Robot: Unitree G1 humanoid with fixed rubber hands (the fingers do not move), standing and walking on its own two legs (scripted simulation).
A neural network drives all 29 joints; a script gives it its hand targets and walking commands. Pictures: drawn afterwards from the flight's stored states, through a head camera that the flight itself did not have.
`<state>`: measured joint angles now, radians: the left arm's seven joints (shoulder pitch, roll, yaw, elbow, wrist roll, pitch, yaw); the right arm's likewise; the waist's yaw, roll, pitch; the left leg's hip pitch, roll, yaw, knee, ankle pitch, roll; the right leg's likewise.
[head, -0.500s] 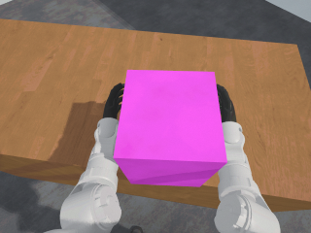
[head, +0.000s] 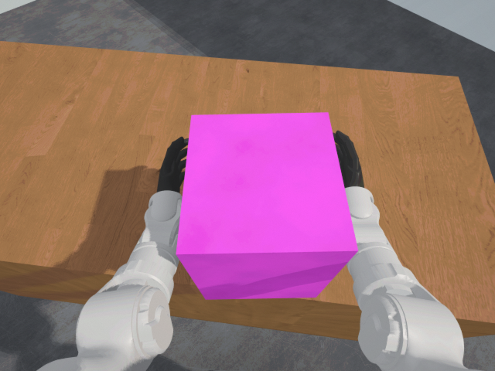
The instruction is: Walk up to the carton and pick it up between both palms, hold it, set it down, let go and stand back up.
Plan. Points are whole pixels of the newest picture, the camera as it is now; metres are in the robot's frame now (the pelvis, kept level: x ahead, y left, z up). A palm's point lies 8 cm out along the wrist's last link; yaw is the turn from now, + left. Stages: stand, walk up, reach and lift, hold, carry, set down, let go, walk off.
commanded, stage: set down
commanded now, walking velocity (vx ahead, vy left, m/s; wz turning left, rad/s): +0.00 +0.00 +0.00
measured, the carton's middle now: (260, 216) +0.38 +0.02 +0.00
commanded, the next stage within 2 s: none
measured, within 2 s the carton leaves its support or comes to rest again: neither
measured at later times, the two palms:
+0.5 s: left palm (151, 170) +0.43 +0.19 +0.04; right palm (392, 163) +0.45 -0.19 +0.06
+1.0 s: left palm (122, 134) +0.43 +0.21 +0.13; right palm (414, 128) +0.45 -0.18 +0.15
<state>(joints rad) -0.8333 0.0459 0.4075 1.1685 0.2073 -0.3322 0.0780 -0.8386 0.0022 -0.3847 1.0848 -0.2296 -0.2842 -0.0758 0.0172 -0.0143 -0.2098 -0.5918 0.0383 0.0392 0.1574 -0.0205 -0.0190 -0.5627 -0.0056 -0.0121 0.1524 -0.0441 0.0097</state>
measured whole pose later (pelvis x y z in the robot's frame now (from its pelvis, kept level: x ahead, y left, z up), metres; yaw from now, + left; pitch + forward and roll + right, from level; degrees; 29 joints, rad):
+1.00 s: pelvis -0.03 +0.00 +0.00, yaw -1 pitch +18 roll -1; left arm -1.08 0.29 0.01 1.25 -0.28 -0.04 0.07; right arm -1.13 -0.33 0.14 1.30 0.40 0.00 -0.04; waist 0.04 -0.01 -0.21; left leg -0.55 0.07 0.04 0.35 -0.10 -0.03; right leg -0.49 0.02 0.00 0.27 -0.08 0.01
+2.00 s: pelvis -0.02 +0.00 +0.01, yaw +0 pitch +7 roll -1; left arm -0.43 0.16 0.05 0.86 -0.12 -0.22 0.05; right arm -0.52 -0.22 0.04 0.94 0.25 -0.19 -0.03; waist 0.03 -0.02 -0.11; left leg -0.32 0.05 0.03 0.33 -0.13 -0.03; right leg -0.26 0.01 -0.01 0.26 -0.12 0.00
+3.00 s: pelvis -0.01 +0.00 +0.00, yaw -2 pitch +2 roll +0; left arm 0.14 0.14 -0.02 0.60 -0.10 -0.29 0.06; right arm 0.12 -0.14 0.04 0.70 0.15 -0.39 0.02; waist 0.05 -0.04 -0.01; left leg -0.21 0.05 0.06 0.39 -0.21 -0.02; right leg -0.19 0.00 0.02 0.37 -0.22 0.01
